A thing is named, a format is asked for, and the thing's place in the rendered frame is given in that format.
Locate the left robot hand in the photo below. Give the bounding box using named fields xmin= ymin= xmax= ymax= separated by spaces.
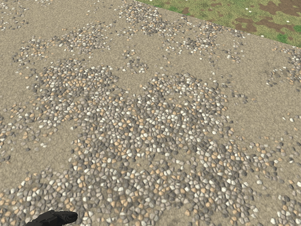
xmin=24 ymin=209 xmax=78 ymax=226

